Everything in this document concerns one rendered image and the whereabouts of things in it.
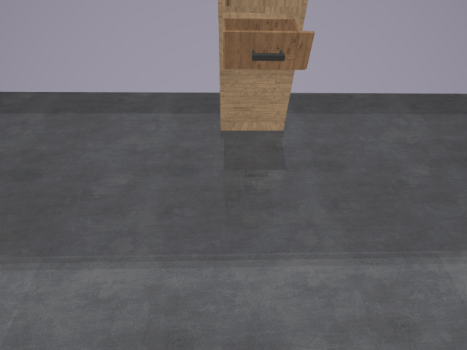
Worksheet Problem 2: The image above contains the drawer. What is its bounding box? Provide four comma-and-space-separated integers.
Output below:
223, 18, 314, 70

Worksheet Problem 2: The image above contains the cabinet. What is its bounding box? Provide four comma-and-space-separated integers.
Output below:
218, 0, 308, 131

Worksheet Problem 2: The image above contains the handle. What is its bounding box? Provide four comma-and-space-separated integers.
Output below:
252, 50, 285, 61

